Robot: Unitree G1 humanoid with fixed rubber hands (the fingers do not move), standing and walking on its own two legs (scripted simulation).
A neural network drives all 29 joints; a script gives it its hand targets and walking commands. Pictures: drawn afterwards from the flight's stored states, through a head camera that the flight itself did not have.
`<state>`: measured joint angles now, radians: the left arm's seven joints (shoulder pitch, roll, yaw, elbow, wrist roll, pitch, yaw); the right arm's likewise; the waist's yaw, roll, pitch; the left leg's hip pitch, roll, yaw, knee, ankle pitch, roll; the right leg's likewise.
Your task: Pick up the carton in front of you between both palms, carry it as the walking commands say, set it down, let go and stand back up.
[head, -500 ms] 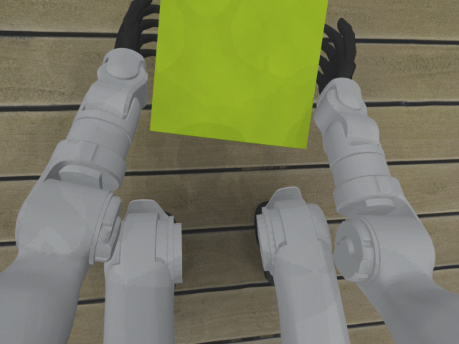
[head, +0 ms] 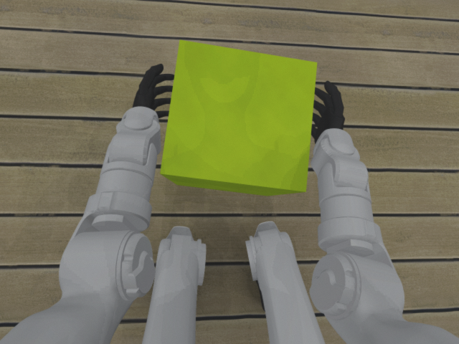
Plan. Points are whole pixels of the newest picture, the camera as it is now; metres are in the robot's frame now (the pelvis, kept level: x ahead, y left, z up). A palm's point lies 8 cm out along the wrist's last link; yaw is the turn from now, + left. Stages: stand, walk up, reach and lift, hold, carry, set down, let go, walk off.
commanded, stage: reach and lift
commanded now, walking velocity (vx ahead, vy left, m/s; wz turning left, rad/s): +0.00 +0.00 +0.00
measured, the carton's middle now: (233, 135) +0.48 -0.02 -0.15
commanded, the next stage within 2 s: none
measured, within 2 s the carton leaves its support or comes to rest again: neither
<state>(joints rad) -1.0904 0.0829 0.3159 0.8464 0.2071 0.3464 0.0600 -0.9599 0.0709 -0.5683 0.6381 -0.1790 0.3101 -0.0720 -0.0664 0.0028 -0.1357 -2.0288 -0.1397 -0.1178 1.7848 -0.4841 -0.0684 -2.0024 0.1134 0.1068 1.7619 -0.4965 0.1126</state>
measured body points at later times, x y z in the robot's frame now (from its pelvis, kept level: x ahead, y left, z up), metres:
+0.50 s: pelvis +0.06 +0.00 +0.14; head +0.23 +0.01 +0.56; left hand +0.47 +0.13 +0.07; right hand +0.45 -0.17 +0.09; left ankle +0.11 +0.13 -0.45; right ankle +0.12 -0.15 -0.45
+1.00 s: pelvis +0.11 -0.01 +0.26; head +0.15 +0.00 +0.71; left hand +0.42 +0.14 +0.22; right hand +0.42 -0.17 +0.23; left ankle +0.11 +0.13 -0.45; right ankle +0.12 -0.15 -0.45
